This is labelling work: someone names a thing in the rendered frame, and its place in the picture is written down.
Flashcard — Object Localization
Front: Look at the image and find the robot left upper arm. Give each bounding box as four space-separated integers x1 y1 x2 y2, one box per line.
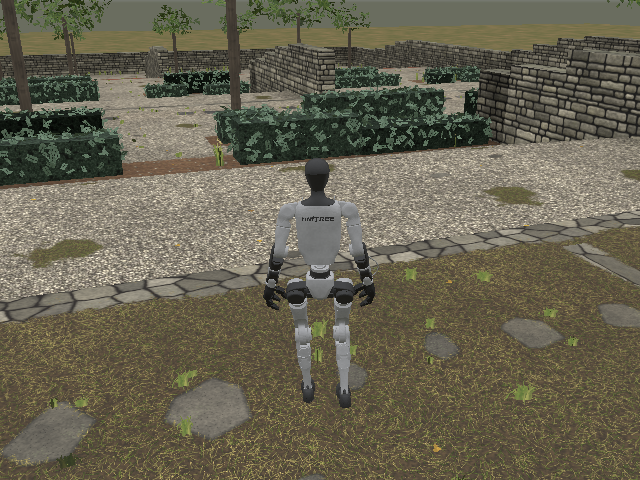
273 202 297 259

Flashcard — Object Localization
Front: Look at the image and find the right robot hand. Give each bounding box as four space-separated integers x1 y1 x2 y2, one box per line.
354 282 376 307

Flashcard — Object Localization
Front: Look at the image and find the robot right shin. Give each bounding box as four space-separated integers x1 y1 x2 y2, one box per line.
335 325 351 395

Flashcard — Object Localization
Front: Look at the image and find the left robot forearm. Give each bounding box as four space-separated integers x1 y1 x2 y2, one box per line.
265 243 284 288

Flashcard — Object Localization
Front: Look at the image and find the right robot forearm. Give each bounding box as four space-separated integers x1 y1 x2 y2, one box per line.
354 242 373 286

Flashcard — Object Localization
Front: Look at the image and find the robot right upper arm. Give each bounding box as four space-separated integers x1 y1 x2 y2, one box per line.
339 201 365 257

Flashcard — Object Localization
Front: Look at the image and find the right robot thigh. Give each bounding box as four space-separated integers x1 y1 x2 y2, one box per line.
333 278 354 343

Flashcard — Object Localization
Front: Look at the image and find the left robot hand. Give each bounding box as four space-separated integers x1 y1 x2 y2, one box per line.
263 285 287 310

